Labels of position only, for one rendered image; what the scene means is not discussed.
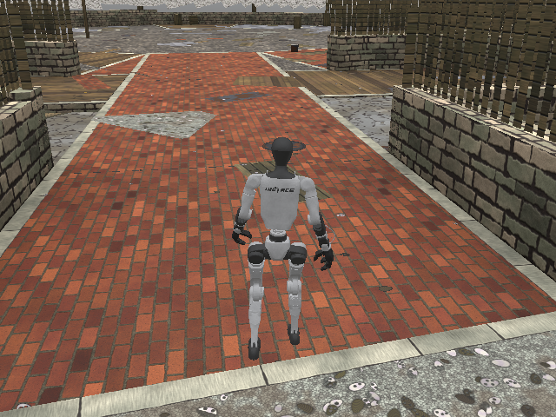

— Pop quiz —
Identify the robot left hand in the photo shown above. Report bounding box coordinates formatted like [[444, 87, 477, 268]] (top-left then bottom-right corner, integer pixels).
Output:
[[232, 230, 252, 245]]

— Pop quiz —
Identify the robot right forearm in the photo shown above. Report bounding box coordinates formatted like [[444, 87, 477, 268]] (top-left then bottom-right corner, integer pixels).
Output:
[[313, 212, 331, 251]]

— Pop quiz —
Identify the right robot upper arm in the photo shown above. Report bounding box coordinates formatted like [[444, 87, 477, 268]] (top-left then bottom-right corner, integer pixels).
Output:
[[299, 176, 321, 225]]

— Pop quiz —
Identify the robot right hand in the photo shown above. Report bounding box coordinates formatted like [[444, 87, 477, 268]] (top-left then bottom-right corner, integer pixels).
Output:
[[314, 249, 334, 271]]

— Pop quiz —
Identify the humanoid robot torso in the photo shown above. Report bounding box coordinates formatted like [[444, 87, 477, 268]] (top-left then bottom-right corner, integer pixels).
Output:
[[260, 170, 301, 261]]

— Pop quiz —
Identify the robot head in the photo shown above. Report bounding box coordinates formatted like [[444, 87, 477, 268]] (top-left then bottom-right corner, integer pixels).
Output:
[[266, 137, 295, 179]]

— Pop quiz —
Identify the left robot upper arm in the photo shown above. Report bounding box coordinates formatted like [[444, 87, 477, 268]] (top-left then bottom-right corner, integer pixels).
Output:
[[238, 174, 263, 220]]

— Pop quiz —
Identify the robot left forearm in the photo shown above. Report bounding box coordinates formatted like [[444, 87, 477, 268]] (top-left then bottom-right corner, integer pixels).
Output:
[[233, 207, 247, 234]]

